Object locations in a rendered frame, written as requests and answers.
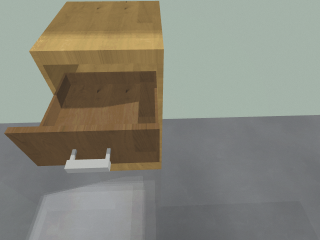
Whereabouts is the cabinet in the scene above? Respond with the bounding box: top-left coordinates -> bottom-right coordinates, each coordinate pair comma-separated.
29,1 -> 164,171

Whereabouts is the handle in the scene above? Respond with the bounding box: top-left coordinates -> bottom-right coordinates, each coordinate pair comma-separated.
64,148 -> 111,173

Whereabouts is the drawer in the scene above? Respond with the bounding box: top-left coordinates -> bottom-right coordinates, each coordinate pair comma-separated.
4,71 -> 160,166

